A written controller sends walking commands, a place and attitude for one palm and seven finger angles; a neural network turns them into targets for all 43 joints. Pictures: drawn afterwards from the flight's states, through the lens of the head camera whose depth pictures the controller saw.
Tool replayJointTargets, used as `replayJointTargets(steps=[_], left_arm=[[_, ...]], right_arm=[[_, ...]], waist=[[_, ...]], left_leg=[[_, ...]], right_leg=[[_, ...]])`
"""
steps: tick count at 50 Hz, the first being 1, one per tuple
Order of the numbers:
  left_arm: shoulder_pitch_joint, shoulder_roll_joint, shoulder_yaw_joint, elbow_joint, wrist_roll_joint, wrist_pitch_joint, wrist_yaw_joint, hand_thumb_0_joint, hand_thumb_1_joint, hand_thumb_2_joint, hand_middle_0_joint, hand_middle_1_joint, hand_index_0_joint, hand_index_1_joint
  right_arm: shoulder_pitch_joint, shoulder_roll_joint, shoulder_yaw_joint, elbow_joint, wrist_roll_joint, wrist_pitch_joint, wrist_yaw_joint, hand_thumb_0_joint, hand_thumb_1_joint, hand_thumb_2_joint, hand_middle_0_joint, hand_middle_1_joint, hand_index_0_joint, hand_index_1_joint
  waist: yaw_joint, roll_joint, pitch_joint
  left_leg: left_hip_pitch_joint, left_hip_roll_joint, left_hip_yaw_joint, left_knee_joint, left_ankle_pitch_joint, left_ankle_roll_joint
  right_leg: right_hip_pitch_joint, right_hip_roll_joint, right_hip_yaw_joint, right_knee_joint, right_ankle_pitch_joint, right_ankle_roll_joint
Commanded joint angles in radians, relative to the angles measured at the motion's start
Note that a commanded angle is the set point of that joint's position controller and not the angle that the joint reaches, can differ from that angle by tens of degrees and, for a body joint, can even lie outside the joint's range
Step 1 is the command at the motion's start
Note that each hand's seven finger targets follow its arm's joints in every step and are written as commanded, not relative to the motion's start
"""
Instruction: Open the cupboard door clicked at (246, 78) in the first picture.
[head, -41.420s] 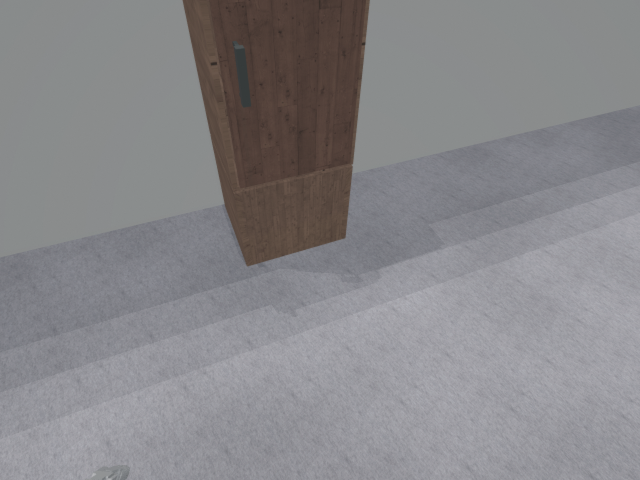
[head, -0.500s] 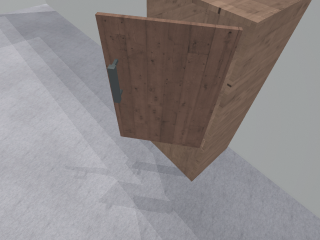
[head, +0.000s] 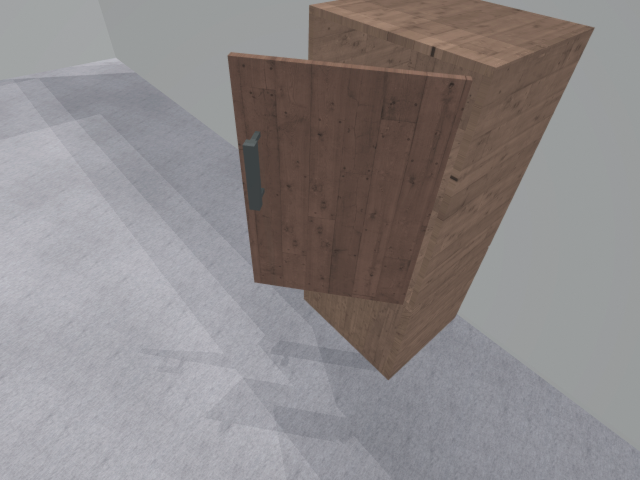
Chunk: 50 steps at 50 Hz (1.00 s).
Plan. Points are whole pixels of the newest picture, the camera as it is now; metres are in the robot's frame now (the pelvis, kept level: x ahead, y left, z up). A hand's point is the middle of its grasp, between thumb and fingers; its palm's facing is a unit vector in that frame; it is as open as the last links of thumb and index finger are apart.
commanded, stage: look again from close up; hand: left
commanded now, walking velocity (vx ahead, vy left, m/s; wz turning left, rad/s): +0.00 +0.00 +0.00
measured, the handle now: (256, 171) +0.66 +0.17 +0.04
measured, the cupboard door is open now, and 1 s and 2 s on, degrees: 39 39 39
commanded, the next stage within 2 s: shuffle to correct the standing spot in 0.02 s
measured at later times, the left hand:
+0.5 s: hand out of the picture -0.08 +0.19 -0.19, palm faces -0.01 -0.99 -0.13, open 7.4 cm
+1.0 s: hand out of the picture +0.15 +0.17 -0.16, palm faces -0.07 -0.98 -0.16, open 7.3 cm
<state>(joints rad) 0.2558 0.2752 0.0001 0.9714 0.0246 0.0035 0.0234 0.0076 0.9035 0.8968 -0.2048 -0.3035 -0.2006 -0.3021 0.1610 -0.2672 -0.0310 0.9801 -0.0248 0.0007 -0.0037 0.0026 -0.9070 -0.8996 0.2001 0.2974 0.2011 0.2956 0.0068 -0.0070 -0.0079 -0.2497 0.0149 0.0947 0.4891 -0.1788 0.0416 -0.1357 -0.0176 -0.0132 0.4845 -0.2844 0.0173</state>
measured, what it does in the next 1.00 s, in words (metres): steps on the spot: right foot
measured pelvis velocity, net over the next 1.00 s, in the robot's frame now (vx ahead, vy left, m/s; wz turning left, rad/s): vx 0.02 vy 0.02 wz -0.13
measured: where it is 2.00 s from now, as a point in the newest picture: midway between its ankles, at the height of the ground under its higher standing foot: outside the picture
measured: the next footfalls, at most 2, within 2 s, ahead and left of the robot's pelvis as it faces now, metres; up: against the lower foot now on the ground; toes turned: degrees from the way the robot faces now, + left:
right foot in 0.90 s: +0.06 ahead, -0.13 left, +0.00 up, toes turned -16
left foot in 1.16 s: +0.15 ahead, +0.14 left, +0.00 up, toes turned -1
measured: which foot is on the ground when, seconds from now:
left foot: down 0.00-0.90, up 0.92-1.00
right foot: down 0.00-0.48, up 0.50-0.88, down 0.90-1.00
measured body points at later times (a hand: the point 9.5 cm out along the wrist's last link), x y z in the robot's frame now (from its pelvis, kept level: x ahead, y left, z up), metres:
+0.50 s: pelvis -0.02 +0.03 -0.01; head -0.03 +0.06 +0.44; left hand -0.08 +0.25 -0.18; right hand -0.07 -0.20 -0.15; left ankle +0.01 +0.11 -0.74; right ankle -0.01 -0.13 -0.73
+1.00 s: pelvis +0.02 +0.02 +0.00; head +0.03 +0.02 +0.45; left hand +0.15 +0.22 -0.14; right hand -0.09 -0.17 -0.16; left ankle +0.02 +0.11 -0.70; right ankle +0.02 -0.11 -0.74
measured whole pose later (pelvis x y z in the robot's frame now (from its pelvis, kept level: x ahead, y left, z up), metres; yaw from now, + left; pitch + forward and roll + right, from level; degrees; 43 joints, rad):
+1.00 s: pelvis +0.02 +0.02 +0.00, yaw -7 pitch -2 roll -1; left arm 0.20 0.11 0.06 0.95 0.01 -0.05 0.03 0.00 0.92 0.90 -0.20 -0.30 -0.20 -0.30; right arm 0.44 -0.12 -0.04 1.14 -0.03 0.01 0.00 0.00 -0.91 -0.90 0.20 0.30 0.20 0.30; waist -0.04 0.04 0.02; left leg -0.35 0.05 0.10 0.86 -0.45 0.03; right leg -0.22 -0.06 -0.14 0.48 -0.23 0.00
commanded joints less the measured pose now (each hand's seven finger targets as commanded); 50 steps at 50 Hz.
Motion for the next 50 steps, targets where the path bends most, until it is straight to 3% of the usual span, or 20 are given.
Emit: replayJointTargets(steps=[1, 6, 9, 14, 17, 19, 21, 22, 23, 24, 25, 28, 33, 39, 43, 44, 45, 46, 47, 50], left_arm=[[0.021, 0.144, 0.031, -0.033, 0.003, -0.018, 0.000, 0.000, 0.900, 0.900, -0.200, -0.300, -0.200, -0.300], [0.054, 0.129, 0.030, -0.008, 0.005, -0.014, -0.001, 0.000, 0.900, 0.900, -0.200, -0.300, -0.200, -0.300], [0.143, 0.047, 0.016, 0.030, 0.006, 0.002, 0.002, 0.000, 0.900, 0.900, -0.200, -0.300, -0.200, -0.300], [0.208, 0.045, 0.032, 0.049, 0.002, 0.010, -0.009, 0.000, 0.900, 0.900, -0.200, -0.300, -0.200, -0.300], [0.185, 0.069, 0.063, 0.048, -0.005, 0.011, -0.005, 0.000, 0.900, 0.900, -0.200, -0.300, -0.200, -0.300], [0.071, 0.087, 0.083, 0.007, -0.004, 0.006, 0.010, 0.000, 0.900, 0.900, -0.200, -0.300, -0.200, -0.300], [0.006, 0.054, 0.082, -0.012, 0.002, 0.001, 0.011, 0.000, 0.900, 0.900, -0.200, -0.300, -0.200, -0.300], [0.051, 0.021, 0.071, -0.007, 0.001, 0.002, 0.004, 0.000, 0.900, 0.900, -0.200, -0.300, -0.200, -0.300], [0.095, -0.035, 0.063, -0.009, -0.003, 0.005, -0.003, 0.000, 0.900, 0.900, -0.200, -0.300, -0.200, -0.300], [0.063, -0.067, 0.062, -0.031, 0.002, -0.003, -0.007, 0.000, 0.900, 0.900, -0.200, -0.300, -0.200, -0.300], [0.038, -0.062, 0.066, -0.044, 0.001, -0.007, -0.013, 0.000, 0.900, 0.900, -0.200, -0.300, -0.200, -0.300], [0.114, -0.092, 0.065, 0.027, 0.005, -0.002, -0.021, 0.000, 0.900, 0.900, -0.200, -0.300, -0.200, -0.300], [0.044, -0.119, 0.056, 0.003, 0.002, -0.003, -0.030, 0.000, 0.900, 0.900, -0.200, -0.300, -0.200, -0.300], [-0.076, -0.111, 0.057, -0.051, 0.002, -0.009, -0.031, 0.000, 0.900, 0.900, -0.200, -0.300, -0.200, -0.300], [0.030, -0.094, 0.068, -0.020, 0.001, -0.025, -0.022, 0.000, 0.900, 0.900, -0.200, -0.300, -0.200, -0.300], [0.099, -0.052, 0.078, 0.003, 0.002, -0.033, -0.012, 0.000, 0.900, 0.900, -0.200, -0.300, -0.200, -0.300], [0.190, 0.012, 0.090, 0.030, 0.003, -0.040, -0.002, 0.000, 0.900, 0.900, -0.200, -0.300, -0.200, -0.300], [0.248, 0.068, 0.104, 0.039, -0.004, -0.039, 0.005, 0.000, 0.900, 0.900, -0.200, -0.300, -0.200, -0.300], [0.217, 0.048, 0.104, 0.035, -0.004, -0.043, 0.009, 0.000, 0.900, 0.900, -0.200, -0.300, -0.200, -0.300], [0.060, -0.012, 0.090, -0.007, 0.001, -0.055, 0.016, 0.000, 0.900, 0.900, -0.200, -0.300, -0.200, -0.300]], right_arm=[[-0.005, -0.166, -0.032, -0.051, 0.003, -0.020, -0.001, 0.000, -0.900, -0.900, 0.200, 0.300, 0.200, 0.300], [0.025, -0.162, -0.031, -0.028, 0.004, -0.019, -0.001, 0.000, -0.900, -0.900, 0.200, 0.300, 0.200, 0.300], [0.091, -0.082, -0.014, 0.005, 0.001, 0.003, 0.001, 0.000, -0.900, -0.900, 0.200, 0.300, 0.200, 0.300], [0.113, -0.072, -0.023, 0.019, 0.002, 0.016, -0.003, 0.000, -0.900, -0.900, 0.200, 0.300, 0.200, 0.300], [0.164, -0.017, -0.033, 0.024, 0.002, 0.024, -0.007, 0.000, -0.900, -0.900, 0.200, 0.300, 0.200, 0.300], [0.242, 0.002, -0.045, 0.042, 0.006, 0.026, -0.008, 0.000, -0.900, -0.900, 0.200, 0.300, 0.200, 0.300], [0.318, 0.041, -0.039, 0.059, 0.013, 0.004, -0.004, 0.000, -0.900, -0.900, 0.200, 0.300, 0.200, 0.300], [0.346, 0.043, -0.029, 0.068, 0.013, -0.014, -0.005, 0.000, -0.900, -0.900, 0.200, 0.300, 0.200, 0.300], [0.379, -0.013, -0.040, 0.076, 0.002, -0.029, -0.013, 0.000, -0.900, -0.900, 0.200, 0.300, 0.200, 0.300], [0.418, -0.070, -0.051, 0.076, -0.001, -0.040, -0.025, 0.000, -0.900, -0.900, 0.200, 0.300, 0.200, 0.300], [0.370, -0.068, -0.048, 0.066, -0.003, -0.040, -0.034, 0.000, -0.900, -0.900, 0.200, 0.300, 0.200, 0.300], [0.250, 0.002, -0.025, 0.048, 0.002, -0.058, -0.026, 0.000, -0.900, -0.900, 0.200, 0.300, 0.200, 0.300], [0.322, 0.029, -0.020, 0.100, 0.002, -0.070, -0.031, 0.000, -0.900, -0.900, 0.200, 0.300, 0.200, 0.300], [0.385, 0.029, -0.027, 0.132, -0.010, -0.055, -0.027, 0.000, -0.900, -0.900, 0.200, 0.300, 0.200, 0.300], [0.345, 0.040, -0.022, 0.131, -0.003, -0.046, -0.022, 0.000, -0.900, -0.900, 0.200, 0.300, 0.200, 0.300], [0.327, 0.069, -0.016, 0.121, 0.004, -0.049, -0.017, 0.000, -0.900, -0.900, 0.200, 0.300, 0.200, 0.300], [0.295, 0.106, -0.009, 0.093, 0.010, -0.048, -0.012, 0.000, -0.900, -0.900, 0.200, 0.300, 0.200, 0.300], [0.228, 0.081, -0.015, 0.057, 0.003, -0.040, -0.006, 0.000, -0.900, -0.900, 0.200, 0.300, 0.200, 0.300], [0.192, 0.062, -0.028, 0.044, -0.004, -0.037, 0.000, 0.000, -0.900, -0.900, 0.200, 0.300, 0.200, 0.300], [0.238, 0.087, -0.036, 0.052, -0.001, -0.017, 0.014, 0.000, -0.900, -0.900, 0.200, 0.300, 0.200, 0.300]], waist=[[-0.006, 0.031, 0.076], [-0.003, 0.044, 0.076], [0.001, 0.016, 0.066], [0.012, -0.020, 0.125], [-0.022, -0.158, 0.109], [-0.083, -0.225, 0.088], [-0.115, -0.157, 0.114], [-0.094, -0.018, 0.143], [-0.081, 0.219, 0.173], [-0.087, 0.351, 0.220], [-0.061, 0.236, 0.244], [0.006, 0.069, 0.156], [-0.017, 0.068, 0.130], [-0.057, 0.094, 0.137], [0.006, 0.018, 0.062], [0.036, -0.060, 0.023], [0.072, -0.210, 0.031], [0.094, -0.240, 0.046], [0.078, -0.126, 0.086], [-0.015, -0.149, 0.133]], left_leg=[[-0.026, 0.108, -0.179, -0.215, -0.277, 0.006], [-0.052, 0.115, -0.194, -0.252, -0.335, 0.003], [-0.045, 0.108, -0.169, -0.241, -0.421, -0.008], [-0.075, 0.072, -0.089, -0.136, -0.410, -0.022], [-0.027, -0.013, 0.025, 0.202, -0.259, -0.052], [0.047, 0.006, -0.028, 0.392, -0.212, -0.044], [0.127, 0.037, -0.052, 0.178, -0.257, -0.028], [0.141, 0.033, -0.060, -0.048, -0.313, -0.019], [0.172, 0.180, -0.286, -0.249, -0.507, 0.021], [0.136, 0.360, -0.503, -0.393, -0.575, 0.077], [0.030, 0.401, -0.511, -0.434, -0.574, 0.140], [-0.062, 0.312, -0.323, -0.413, -0.409, 0.119], [0.051, 0.255, -0.183, -0.390, -0.222, 0.130], [0.079, 0.277, -0.206, -0.370, -0.254, 0.146], [-0.040, 0.202, -0.136, -0.201, -0.240, 0.086], [-0.186, 0.142, -0.082, -0.084, -0.242, 0.052], [-0.377, 0.031, 0.043, 0.115, -0.306, -0.001], [-0.459, 0.029, 0.034, 0.345, -0.412, -0.017], [-0.480, 0.060, -0.038, 0.487, -0.354, -0.015], [-0.360, 0.113, -0.078, 0.528, -0.238, -0.022]], right_leg=[[-0.124, -0.064, 0.076, -0.135, -0.087, -0.048], [-0.117, -0.062, 0.062, -0.134, -0.102, -0.045], [-0.132, -0.050, 0.060, -0.135, -0.229, -0.039], [-0.183, -0.058, 0.133, -0.158, -0.306, -0.079], [-0.299, -0.169, 0.302, -0.300, -0.476, -0.153], [-0.419, -0.244, 0.371, -0.363, -0.466, -0.178], [-0.453, -0.186, 0.277, -0.237, -0.385, -0.141], [-0.443, -0.100, 0.229, -0.066, -0.357, -0.120], [-0.540, 0.016, 0.114, 0.197, -0.311, -0.084], [-0.612, 0.035, -0.009, 0.414, -0.234, -0.054], [-0.582, -0.031, 0.054, 0.529, -0.178, -0.058], [-0.455, -0.070, 0.042, 0.625, -0.001, -0.045], [-0.417, -0.082, -0.037, 0.397, 0.028, -0.029], [-0.324, -0.064, -0.077, 0.162, -0.056, -0.037], [0.002, -0.036, -0.098, -0.073, 0.029, -0.041], [0.186, -0.112, 0.000, -0.111, -0.011, -0.073], [0.305, -0.302, 0.218, -0.180, -0.100, -0.149], [0.261, -0.446, 0.386, -0.291, -0.160, -0.239], [0.190, -0.433, 0.363, -0.310, -0.161, -0.270], [-0.043, -0.349, 0.177, -0.316, -0.141, -0.198]])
